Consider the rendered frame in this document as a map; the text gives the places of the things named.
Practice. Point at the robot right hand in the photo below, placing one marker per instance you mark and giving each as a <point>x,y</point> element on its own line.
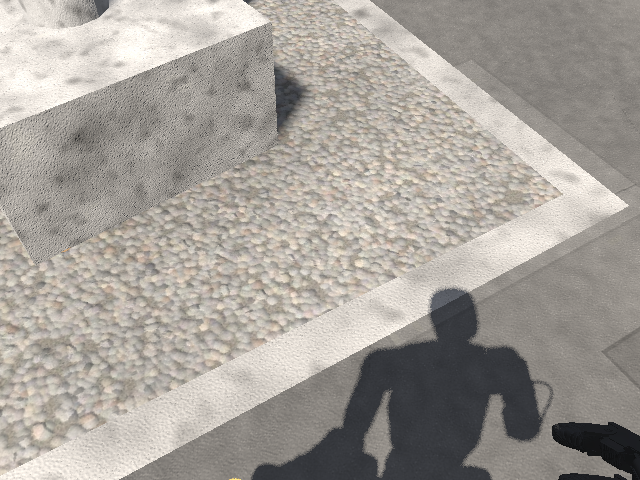
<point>616,445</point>

